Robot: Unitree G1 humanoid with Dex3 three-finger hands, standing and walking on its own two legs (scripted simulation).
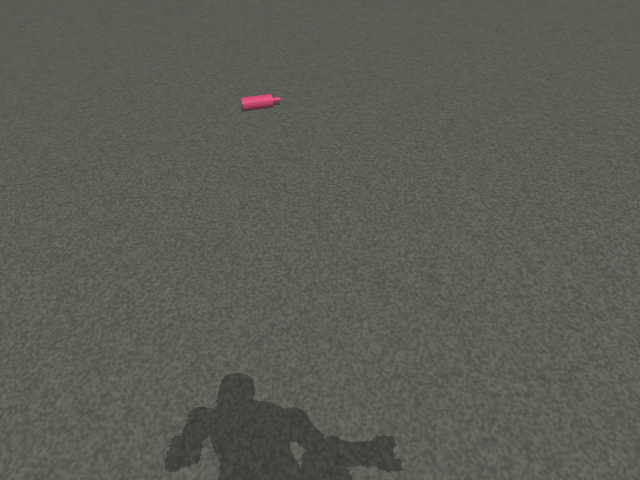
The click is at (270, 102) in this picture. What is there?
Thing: lying bottle
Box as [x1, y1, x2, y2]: [241, 94, 280, 109]
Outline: 280,99 279,97 272,98 271,94 241,97 243,109 272,106 273,101 278,101
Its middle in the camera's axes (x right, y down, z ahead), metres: -0.34 -0.82 +2.30
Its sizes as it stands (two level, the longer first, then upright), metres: 0.226 0.073 0.073
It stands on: the floor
